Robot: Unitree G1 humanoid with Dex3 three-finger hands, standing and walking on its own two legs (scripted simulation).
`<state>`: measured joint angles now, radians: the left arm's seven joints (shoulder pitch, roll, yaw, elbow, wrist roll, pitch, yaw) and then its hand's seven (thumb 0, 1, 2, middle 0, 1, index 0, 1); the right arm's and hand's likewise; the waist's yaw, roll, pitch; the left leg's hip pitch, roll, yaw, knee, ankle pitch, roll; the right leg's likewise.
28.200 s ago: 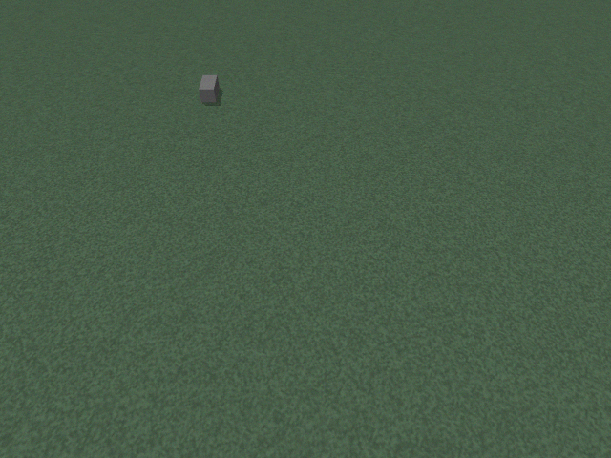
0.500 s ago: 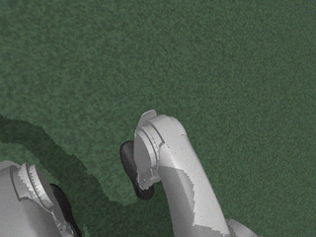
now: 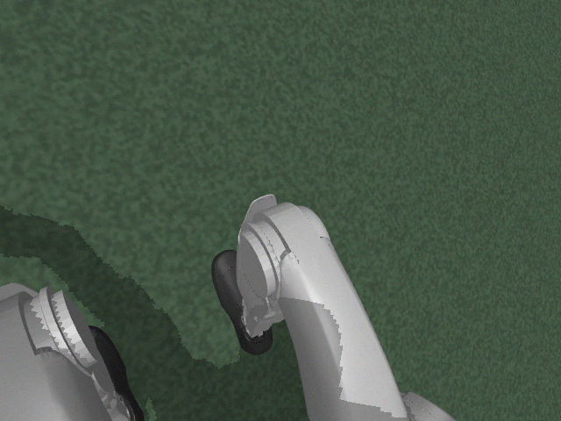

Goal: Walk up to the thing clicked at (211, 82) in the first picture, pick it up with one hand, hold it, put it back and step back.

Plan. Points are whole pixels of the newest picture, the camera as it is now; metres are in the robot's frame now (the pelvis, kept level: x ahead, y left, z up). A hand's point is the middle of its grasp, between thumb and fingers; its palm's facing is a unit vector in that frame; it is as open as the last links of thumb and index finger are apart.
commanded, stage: approach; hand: left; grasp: from above
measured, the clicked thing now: out of the picture +0.47 +0.33 -0.30
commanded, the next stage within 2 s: go down in 1.58 s
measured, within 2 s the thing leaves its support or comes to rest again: neither
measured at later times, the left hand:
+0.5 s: hand out of the picture +0.45 +0.33 -0.22, palm faces +0.04 -0.50 -0.87, open 13.6 cm
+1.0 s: hand out of the picture +0.45 +0.33 -0.22, palm faces +0.02 -0.49 -0.87, open 13.6 cm
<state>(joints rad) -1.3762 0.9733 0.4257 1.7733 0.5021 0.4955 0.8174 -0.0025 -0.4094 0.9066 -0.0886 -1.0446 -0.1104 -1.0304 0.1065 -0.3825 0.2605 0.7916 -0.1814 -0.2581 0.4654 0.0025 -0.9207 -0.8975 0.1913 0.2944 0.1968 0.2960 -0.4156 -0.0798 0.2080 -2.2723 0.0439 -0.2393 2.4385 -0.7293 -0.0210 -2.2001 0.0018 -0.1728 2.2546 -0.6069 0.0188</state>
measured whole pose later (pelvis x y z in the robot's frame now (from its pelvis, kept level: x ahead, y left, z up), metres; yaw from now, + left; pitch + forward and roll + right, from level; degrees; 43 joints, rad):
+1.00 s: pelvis +0.00 +0.00 +0.00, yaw +0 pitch +31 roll -13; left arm -1.36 0.95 0.42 1.76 0.51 0.50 0.80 0.00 -0.41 0.91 -0.09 -1.04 -0.11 -1.03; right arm 0.12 -0.38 0.25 0.78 -0.17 -0.26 0.47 0.00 -0.92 -0.90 0.19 0.29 0.20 0.30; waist -0.41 -0.07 0.20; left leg -2.28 0.05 -0.24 2.44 -0.73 -0.02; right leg -2.21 0.01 -0.17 2.25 -0.61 0.02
